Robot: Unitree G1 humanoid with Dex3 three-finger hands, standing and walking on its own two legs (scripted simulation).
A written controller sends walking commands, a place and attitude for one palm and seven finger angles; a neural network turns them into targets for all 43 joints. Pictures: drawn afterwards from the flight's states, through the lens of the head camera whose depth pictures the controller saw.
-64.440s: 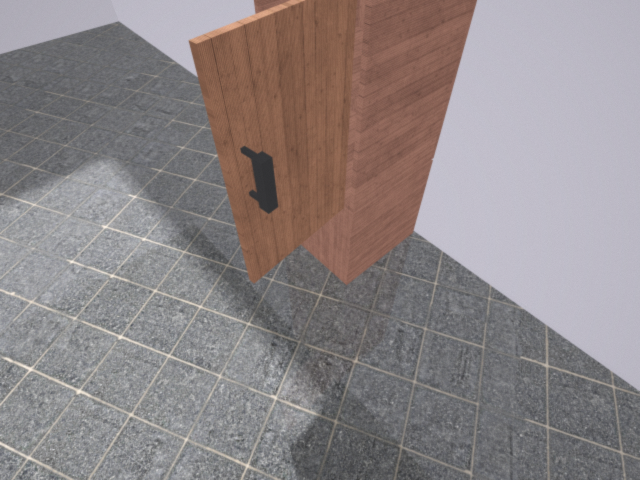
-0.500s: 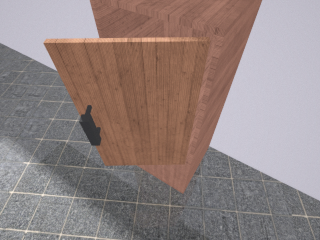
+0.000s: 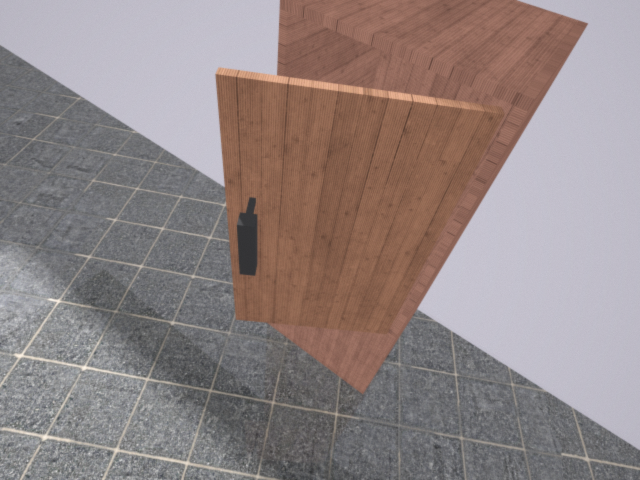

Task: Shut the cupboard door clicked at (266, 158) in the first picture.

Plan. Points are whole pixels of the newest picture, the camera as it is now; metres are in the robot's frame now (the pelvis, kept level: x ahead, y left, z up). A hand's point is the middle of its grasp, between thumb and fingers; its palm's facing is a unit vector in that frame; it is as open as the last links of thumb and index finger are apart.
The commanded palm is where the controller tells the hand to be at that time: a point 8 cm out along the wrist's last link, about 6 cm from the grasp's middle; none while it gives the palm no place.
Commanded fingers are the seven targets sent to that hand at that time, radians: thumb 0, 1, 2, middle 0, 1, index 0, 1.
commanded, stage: come to a stop and stand still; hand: left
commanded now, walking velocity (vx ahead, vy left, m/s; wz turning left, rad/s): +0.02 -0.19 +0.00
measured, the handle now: (250, 236) +0.47 +0.15 -0.02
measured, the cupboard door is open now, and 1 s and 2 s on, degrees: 33 33 33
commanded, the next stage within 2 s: look again from close up in 0.92 s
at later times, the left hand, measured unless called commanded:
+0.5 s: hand out of the picture -0.01 +0.13 -0.18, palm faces -0.01 -0.98 -0.22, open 7.2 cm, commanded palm none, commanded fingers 0.00 0.90 0.90 -0.20 -0.30 -0.20 -0.30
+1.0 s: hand out of the picture -0.09 +0.05 -0.18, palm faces +0.06 -0.99 -0.09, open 7.3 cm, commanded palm none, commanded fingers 0.00 0.90 0.90 -0.20 -0.30 -0.20 -0.30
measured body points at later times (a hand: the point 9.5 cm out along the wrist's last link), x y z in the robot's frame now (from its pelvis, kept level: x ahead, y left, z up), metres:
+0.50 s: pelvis -0.05 -0.05 -0.01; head -0.04 -0.05 +0.44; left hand -0.01 +0.18 -0.16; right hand -0.12 -0.25 -0.17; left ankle +0.02 +0.05 -0.74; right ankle -0.07 -0.17 -0.75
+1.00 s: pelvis -0.04 -0.08 +0.00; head -0.03 -0.07 +0.45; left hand -0.09 +0.10 -0.17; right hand -0.06 -0.29 -0.16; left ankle -0.02 +0.06 -0.74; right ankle -0.07 -0.17 -0.74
